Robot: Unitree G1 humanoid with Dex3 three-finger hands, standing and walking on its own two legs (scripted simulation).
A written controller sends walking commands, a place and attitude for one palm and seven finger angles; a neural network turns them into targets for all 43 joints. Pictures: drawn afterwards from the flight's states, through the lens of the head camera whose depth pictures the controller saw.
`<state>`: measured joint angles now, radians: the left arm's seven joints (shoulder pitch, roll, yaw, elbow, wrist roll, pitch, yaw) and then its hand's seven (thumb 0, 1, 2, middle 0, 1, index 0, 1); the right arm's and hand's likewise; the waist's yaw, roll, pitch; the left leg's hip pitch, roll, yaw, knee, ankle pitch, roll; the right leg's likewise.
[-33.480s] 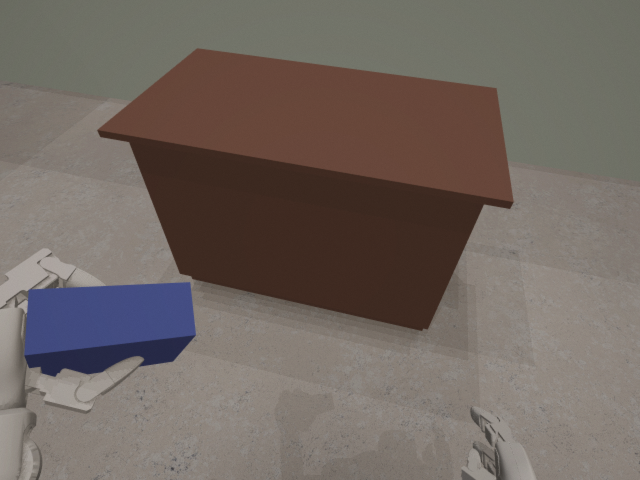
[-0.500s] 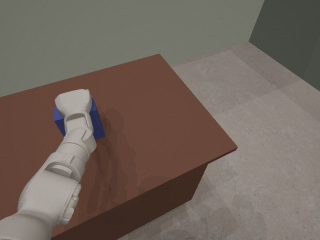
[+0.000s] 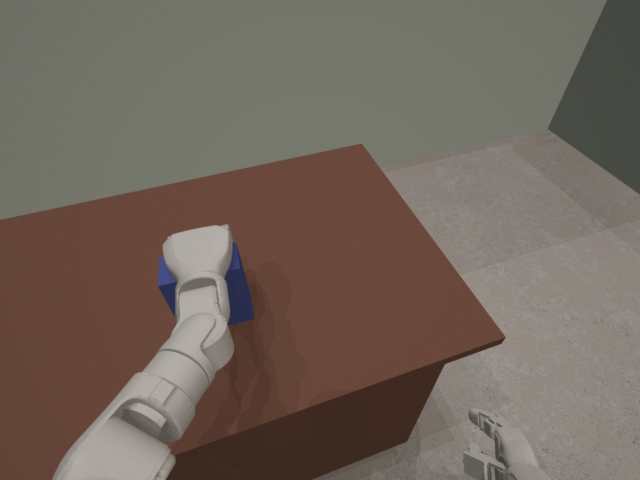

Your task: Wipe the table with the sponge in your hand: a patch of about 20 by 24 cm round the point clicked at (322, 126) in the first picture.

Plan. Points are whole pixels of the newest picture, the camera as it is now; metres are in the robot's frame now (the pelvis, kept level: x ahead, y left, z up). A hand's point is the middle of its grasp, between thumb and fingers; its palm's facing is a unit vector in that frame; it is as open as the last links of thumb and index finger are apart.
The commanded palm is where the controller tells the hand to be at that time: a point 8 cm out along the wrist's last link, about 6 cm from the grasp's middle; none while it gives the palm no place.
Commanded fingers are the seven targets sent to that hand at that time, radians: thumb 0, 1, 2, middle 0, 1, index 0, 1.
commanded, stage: wipe back along the third lane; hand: left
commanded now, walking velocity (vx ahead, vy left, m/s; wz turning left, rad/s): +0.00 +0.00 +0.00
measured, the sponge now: (213, 298) +0.37 +0.21 -0.01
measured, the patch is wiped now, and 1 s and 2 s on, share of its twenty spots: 1.00 1.00 1.00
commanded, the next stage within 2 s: slide back across to the middle lane in 0.76 s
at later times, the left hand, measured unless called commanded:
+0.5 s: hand (215, 310) +0.32 +0.18 +0.04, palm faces -0.01 -0.04 -1.00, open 9.7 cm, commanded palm +0.27 +0.16 +0.06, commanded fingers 0.00 0.10 1.30 -1.20 -1.60 -1.20 -1.60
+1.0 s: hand (215, 326) +0.29 +0.17 +0.04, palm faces +0.00 -0.10 -1.00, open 9.7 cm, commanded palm +0.25 +0.17 +0.08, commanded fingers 0.00 0.10 1.30 -1.20 -1.60 -1.20 -1.60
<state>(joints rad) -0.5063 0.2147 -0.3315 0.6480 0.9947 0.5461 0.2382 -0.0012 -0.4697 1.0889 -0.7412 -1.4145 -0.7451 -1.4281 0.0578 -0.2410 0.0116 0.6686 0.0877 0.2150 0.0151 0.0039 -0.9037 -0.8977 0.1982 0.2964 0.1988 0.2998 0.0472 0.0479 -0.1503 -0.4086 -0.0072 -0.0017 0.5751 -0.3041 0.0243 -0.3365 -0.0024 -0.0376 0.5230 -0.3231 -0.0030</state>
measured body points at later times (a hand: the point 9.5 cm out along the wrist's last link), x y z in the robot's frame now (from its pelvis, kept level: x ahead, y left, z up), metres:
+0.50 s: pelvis -0.02 -0.01 +0.00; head -0.03 -0.04 +0.45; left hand +0.31 +0.18 +0.09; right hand +0.18 -0.24 -0.10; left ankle -0.01 +0.10 -0.73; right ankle -0.04 -0.12 -0.73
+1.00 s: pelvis -0.02 -0.02 +0.00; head -0.04 -0.06 +0.45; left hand +0.29 +0.17 +0.09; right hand +0.20 -0.24 -0.09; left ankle -0.01 +0.10 -0.73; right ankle -0.04 -0.12 -0.73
